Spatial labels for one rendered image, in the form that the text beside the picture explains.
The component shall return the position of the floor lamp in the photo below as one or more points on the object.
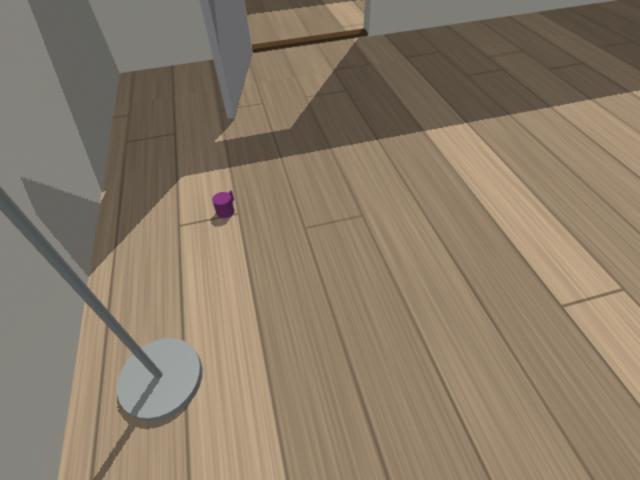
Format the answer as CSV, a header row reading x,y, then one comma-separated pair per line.
x,y
160,378

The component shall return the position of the mug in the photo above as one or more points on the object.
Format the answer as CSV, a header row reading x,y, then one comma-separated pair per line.
x,y
223,204

